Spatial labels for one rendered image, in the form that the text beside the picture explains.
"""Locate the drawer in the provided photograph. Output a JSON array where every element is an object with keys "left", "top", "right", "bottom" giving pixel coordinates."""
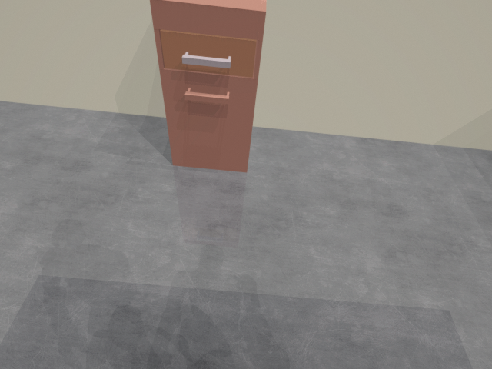
[{"left": 160, "top": 29, "right": 257, "bottom": 78}]

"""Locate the cabinet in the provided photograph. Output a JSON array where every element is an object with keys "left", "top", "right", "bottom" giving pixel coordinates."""
[{"left": 150, "top": 0, "right": 267, "bottom": 172}]

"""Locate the handle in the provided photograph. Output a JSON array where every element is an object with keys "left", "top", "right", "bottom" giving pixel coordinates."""
[
  {"left": 182, "top": 52, "right": 231, "bottom": 68},
  {"left": 185, "top": 91, "right": 229, "bottom": 104}
]

